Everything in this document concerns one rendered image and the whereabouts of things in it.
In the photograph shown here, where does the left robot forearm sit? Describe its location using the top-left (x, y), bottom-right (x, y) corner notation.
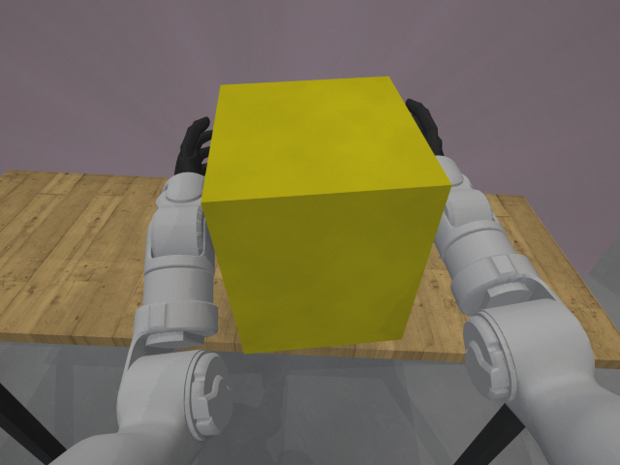
top-left (116, 172), bottom-right (218, 425)

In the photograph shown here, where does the right robot hand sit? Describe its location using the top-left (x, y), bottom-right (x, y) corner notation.
top-left (406, 99), bottom-right (444, 156)

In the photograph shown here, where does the left robot hand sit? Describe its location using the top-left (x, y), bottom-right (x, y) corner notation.
top-left (174, 116), bottom-right (213, 176)

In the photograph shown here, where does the carton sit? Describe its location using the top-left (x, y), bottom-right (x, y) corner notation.
top-left (201, 77), bottom-right (451, 354)

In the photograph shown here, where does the right robot upper arm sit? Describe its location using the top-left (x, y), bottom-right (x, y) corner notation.
top-left (463, 298), bottom-right (620, 465)

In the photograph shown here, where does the left robot upper arm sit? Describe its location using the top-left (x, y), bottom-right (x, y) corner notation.
top-left (48, 349), bottom-right (233, 465)

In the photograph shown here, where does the table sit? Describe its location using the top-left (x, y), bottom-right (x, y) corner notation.
top-left (0, 170), bottom-right (620, 465)

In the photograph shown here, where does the right robot forearm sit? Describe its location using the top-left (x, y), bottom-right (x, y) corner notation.
top-left (433, 155), bottom-right (595, 374)

